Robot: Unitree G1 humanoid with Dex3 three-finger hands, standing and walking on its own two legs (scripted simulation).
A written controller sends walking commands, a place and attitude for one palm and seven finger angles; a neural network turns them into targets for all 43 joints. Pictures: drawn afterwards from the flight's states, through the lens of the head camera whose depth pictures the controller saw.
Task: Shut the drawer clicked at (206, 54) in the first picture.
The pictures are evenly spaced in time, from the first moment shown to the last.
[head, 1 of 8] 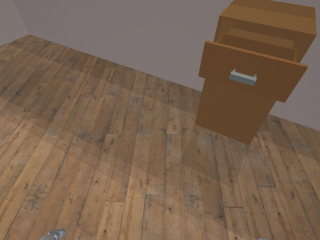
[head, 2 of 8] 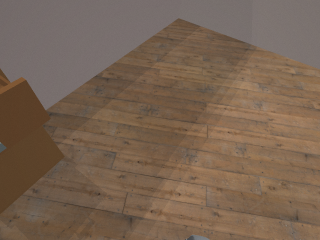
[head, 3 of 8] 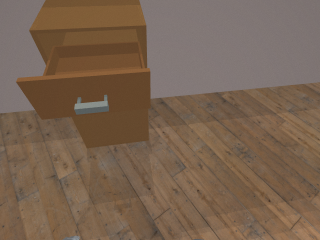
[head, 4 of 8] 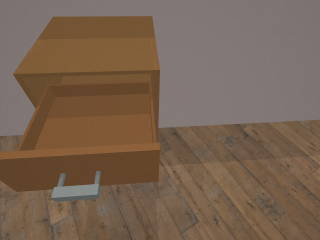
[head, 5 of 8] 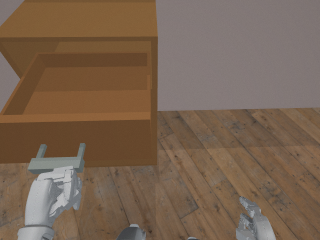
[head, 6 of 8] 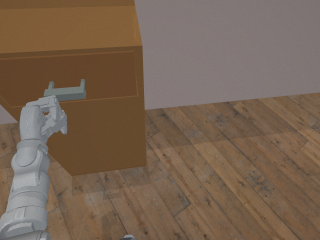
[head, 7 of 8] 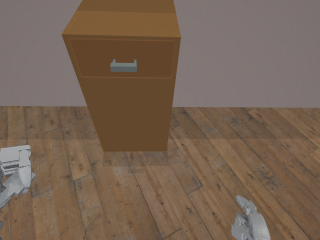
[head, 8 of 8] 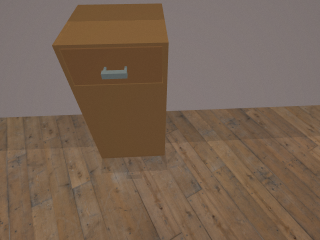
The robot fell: no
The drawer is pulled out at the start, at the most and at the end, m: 0.30 0.30 0.00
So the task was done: yes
